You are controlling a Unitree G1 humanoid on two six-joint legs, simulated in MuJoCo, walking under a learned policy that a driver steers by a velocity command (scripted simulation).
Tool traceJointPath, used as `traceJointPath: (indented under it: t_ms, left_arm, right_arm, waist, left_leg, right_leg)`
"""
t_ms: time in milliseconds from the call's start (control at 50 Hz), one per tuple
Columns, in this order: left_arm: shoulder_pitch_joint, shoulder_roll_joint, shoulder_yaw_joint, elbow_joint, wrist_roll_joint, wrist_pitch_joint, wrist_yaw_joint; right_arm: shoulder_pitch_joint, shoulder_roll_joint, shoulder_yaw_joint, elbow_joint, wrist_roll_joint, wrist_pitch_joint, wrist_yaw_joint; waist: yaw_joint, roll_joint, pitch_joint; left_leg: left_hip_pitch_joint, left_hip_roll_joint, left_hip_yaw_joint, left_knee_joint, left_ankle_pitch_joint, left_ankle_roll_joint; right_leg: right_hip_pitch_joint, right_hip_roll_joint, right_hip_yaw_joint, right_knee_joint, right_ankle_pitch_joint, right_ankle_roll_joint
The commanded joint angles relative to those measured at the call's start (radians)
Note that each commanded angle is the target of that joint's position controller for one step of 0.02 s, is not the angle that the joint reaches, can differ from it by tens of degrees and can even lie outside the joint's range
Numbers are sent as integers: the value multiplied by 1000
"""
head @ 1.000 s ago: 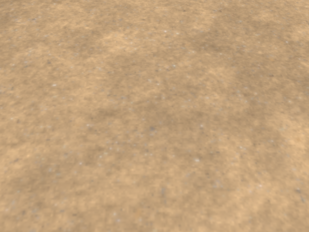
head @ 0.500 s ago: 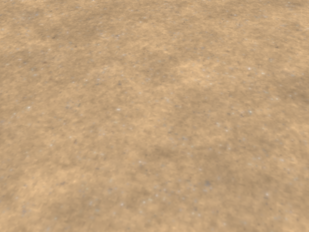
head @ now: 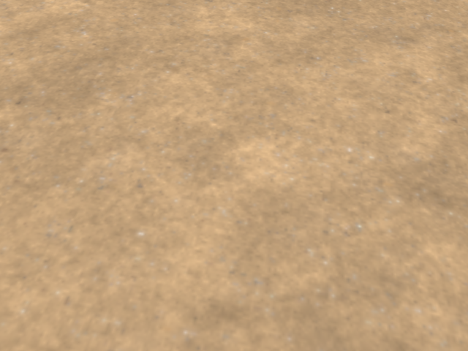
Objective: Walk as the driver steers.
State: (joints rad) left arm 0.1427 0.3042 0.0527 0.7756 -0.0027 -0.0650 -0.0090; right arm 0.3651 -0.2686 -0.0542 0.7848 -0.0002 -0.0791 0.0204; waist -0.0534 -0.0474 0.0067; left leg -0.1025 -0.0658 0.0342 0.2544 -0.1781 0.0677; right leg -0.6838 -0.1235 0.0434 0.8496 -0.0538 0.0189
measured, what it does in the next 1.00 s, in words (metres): walks ahead: right foot, then left foot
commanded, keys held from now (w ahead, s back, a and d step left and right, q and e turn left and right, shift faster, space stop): w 0.50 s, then w+e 0.50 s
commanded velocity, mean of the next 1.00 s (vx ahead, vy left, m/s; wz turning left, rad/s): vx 0.50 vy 0.00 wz -0.17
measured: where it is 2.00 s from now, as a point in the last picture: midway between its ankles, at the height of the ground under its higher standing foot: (300, 196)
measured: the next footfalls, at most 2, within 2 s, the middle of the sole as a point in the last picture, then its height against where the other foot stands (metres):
right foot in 0.24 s outside the picture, level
left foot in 0.74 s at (194, 322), level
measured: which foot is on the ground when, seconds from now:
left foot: down 0.00-0.24, up 0.26-0.72, down 0.74-1.00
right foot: up 0.00-0.22, down 0.24-0.74, up 0.76-1.00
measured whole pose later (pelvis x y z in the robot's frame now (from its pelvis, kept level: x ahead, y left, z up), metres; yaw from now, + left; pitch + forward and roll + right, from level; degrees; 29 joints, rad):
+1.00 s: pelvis +0.53 -0.01 +0.00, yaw -13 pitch +1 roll +2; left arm 0.23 0.32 0.08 0.79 -0.03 -0.02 0.00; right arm 0.28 -0.26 -0.07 0.86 -0.01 -0.10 0.01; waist -0.04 -0.05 0.03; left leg -0.13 -0.01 0.15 0.31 -0.18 0.03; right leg -0.63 -0.10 0.06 1.06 -0.22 0.00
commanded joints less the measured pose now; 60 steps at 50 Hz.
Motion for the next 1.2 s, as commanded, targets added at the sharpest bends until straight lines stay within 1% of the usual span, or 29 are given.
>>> traceJointPath:
  t_ms: [20,100,160,200,220,240,260,280,300,320,340,380,420,560,640,700,720,740,760,780,800,820,840,860,900,980,1080,1160,1200]
  left_arm:
    - [-72,25,-1,-68,-3,-16,-10]
    - [-186,31,-5,-111,-12,-26,-31]
    - [-198,49,-2,-129,-12,-33,-45]
    - [-107,81,14,-109,-9,-37,-44]
    - [33,121,37,-66,-5,-36,-36]
    - [214,190,58,-29,4,-34,-25]
    - [290,274,78,-8,7,-27,-24]
    - [300,179,53,-8,-10,-24,-24]
    - [229,144,39,-17,-10,-23,-20]
    - [163,124,32,-29,-5,-21,-18]
    - [112,98,25,-32,2,-21,-20]
    - [72,71,17,-35,13,-30,-24]
    - [76,87,23,-19,5,-41,-23]
    - [172,135,35,38,-12,-27,2]
    - [235,150,42,68,-24,-8,10]
    - [224,163,51,73,-24,6,19]
    - [212,156,49,71,-23,10,21]
    - [216,116,35,66,-14,10,19]
    - [221,41,9,33,13,9,19]
    - [342,-25,-8,9,-19,-9,17]
    - [297,90,18,30,-40,-13,19]
    - [216,131,34,10,-46,-13,19]
    - [186,115,35,9,-40,-8,22]
    - [171,103,39,4,-29,-1,22]
    - [183,65,39,0,-32,21,15]
    - [117,34,36,-43,-24,46,12]
    - [-20,12,23,-92,-19,36,-19]
    - [-120,18,20,-145,-19,39,-39]
    - [-120,38,28,-163,-18,42,-46]
  right_arm:
    - [-38,-165,-39,-54,8,-15,-13]
    - [38,-182,-43,-3,16,1,-19]
    - [50,-192,-48,22,21,17,-26]
    - [26,-206,-52,26,21,27,-30]
    - [18,-192,-44,24,18,32,-33]
    - [21,-151,-25,1,1,31,-37]
    - [145,-33,11,-17,0,9,-26]
    - [95,-108,-3,-1,14,-13,-21]
    - [2,-166,-20,-30,39,-25,-15]
    - [-60,-159,-17,-45,38,-30,-18]
    - [-93,-150,-20,-50,22,-27,-21]
    - [-53,-121,-22,-37,14,-6,-22]
    - [-47,-91,-16,-33,10,13,-25]
    - [-296,-56,-2,-97,4,-1,-15]
    - [-398,-72,-3,-129,14,-18,6]
    - [-349,-115,-18,-119,16,-32,11]
    - [-272,-134,-30,-97,14,-35,7]
    - [-137,-182,-53,-62,5,-38,-3]
    - [31,-256,-71,-45,-9,-35,-13]
    - [52,-301,-81,-26,-13,-22,-7]
    - [18,-191,-54,-42,-7,-22,-4]
    - [-37,-143,-39,-46,0,-23,-7]
    - [-98,-122,-31,-47,-4,-25,-5]
    - [-140,-95,-25,-42,-7,-25,-4]
    - [-177,-83,-26,-31,-14,-34,-7]
    - [-165,-121,-42,3,-14,-43,-18]
    - [-138,-162,-55,28,-7,-26,-32]
    - [-88,-192,-67,57,13,-3,-33]
    - [-93,-214,-75,61,24,11,-34]
  waist:
    - [11,101,37]
    - [-29,98,67]
    - [-13,114,62]
    - [47,137,2]
    - [114,123,-90]
    - [181,51,-240]
    - [132,-210,-374]
    - [172,-174,-391]
    - [165,-117,-230]
    - [138,-38,-143]
    - [110,-6,-73]
    - [55,-40,-51]
    - [37,-32,-32]
    - [103,-1,40]
    - [129,-11,56]
    - [81,-41,32]
    - [36,-41,-5]
    - [-23,-18,-104]
    - [-80,129,-276]
    - [-11,429,-367]
    - [-40,283,-277]
    - [-39,213,-158]
    - [-9,151,-102]
    - [13,153,-52]
    - [46,176,-23]
    - [52,119,21]
    - [7,96,59]
    - [-18,92,93]
    - [4,107,80]
  left_leg:
    - [-39,247,-130,-128,198,143]
    - [63,289,-135,-93,183,137]
    - [155,326,-150,-29,270,115]
    - [173,310,-129,85,512,90]
    - [134,260,-88,248,627,64]
    - [-50,207,-45,525,440,27]
    - [-476,24,-26,902,-157,-51]
    - [-603,32,-162,1028,-399,-47]
    - [-679,85,-154,1057,-337,-36]
    - [-661,136,-121,1014,-247,-33]
    - [-628,166,-106,948,-189,-39]
    - [-516,198,-112,881,-128,-48]
    - [-501,207,-100,824,-95,-66]
    - [-503,169,-67,409,241,-93]
    - [-468,133,-77,281,238,-91]
    - [-360,116,-82,223,145,-64]
    - [-244,102,-62,193,123,-45]
    - [-29,131,-77,204,126,-11]
    - [255,331,-277,234,120,46]
    - [480,500,-700,97,-136,174]
    - [402,469,-694,44,-279,149]
    - [288,440,-537,32,-253,112]
    - [175,400,-433,8,-146,95]
    - [93,368,-347,-21,-65,92]
    - [0,338,-227,-75,32,91]
    - [-12,348,-87,-125,163,118]
    - [27,330,72,-137,213,97]
    - [137,363,127,-102,254,77]
    - [186,373,156,-25,442,57]
  right_leg:
    - [33,13,-12,-164,153,0]
    - [26,40,-21,-281,141,-19]
    - [44,57,-25,-335,35,-56]
    - [203,103,-69,-366,-22,-89]
    - [406,127,-92,-380,1,-119]
    - [717,-15,57,-328,69,-181]
    - [1085,-248,529,-405,-132,-347]
    - [1098,-260,677,-514,-257,-347]
    - [975,-229,534,-536,-263,-299]
    - [834,-190,417,-554,-190,-273]
    - [704,-155,339,-586,-101,-263]
    - [570,-114,253,-646,-16,-258]
    - [512,-106,191,-691,39,-274]
    - [515,-50,61,-724,65,-230]
    - [585,-86,113,-661,18,-221]
    - [626,-113,168,-575,38,-191]
    - [612,-87,157,-496,110,-172]
    - [548,-24,117,-321,138,-140]
    - [366,65,49,5,-122,-96]
    - [31,176,19,287,-548,-54]
    - [-59,116,104,405,-520,-53]
    - [-91,80,91,416,-425,-59]
    - [-52,41,75,395,-345,-52]
    - [-27,16,75,350,-291,-46]
    - [45,-13,66,314,-235,-37]
    - [-17,-24,66,204,-124,-16]
    - [12,-6,-8,-61,69,-25]
    - [5,11,-58,-173,21,-59]
    - [51,45,-97,-200,-65,-91]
